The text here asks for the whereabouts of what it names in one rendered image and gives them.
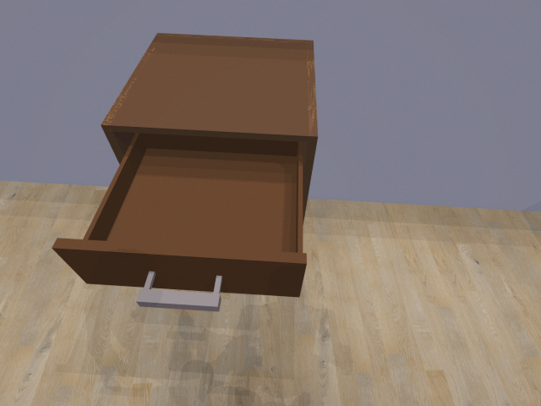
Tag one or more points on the handle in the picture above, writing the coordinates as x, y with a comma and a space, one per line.
148, 297

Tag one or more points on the drawer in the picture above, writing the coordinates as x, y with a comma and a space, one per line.
191, 208

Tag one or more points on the cabinet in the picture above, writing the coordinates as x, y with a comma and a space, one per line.
220, 86

